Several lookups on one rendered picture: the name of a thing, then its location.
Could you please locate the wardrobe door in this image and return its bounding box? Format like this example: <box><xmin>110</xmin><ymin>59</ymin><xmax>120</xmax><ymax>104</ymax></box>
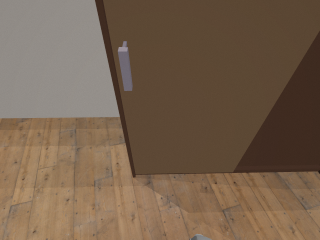
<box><xmin>237</xmin><ymin>31</ymin><xmax>320</xmax><ymax>167</ymax></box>
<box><xmin>103</xmin><ymin>0</ymin><xmax>320</xmax><ymax>174</ymax></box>

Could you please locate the handle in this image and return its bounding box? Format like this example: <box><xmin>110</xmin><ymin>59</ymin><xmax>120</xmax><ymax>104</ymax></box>
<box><xmin>118</xmin><ymin>41</ymin><xmax>133</xmax><ymax>91</ymax></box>

